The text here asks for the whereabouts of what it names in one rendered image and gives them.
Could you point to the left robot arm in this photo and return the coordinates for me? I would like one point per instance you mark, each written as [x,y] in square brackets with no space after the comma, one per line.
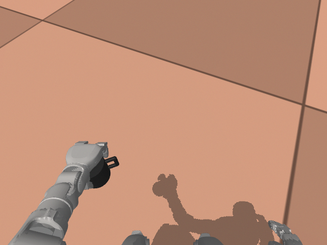
[48,224]

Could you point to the right robot hand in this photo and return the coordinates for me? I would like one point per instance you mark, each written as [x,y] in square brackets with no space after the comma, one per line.
[283,233]

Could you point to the left robot hand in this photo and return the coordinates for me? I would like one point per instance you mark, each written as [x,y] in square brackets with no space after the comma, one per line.
[88,155]

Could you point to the mug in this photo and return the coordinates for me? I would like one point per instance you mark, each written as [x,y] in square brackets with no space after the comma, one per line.
[100,174]

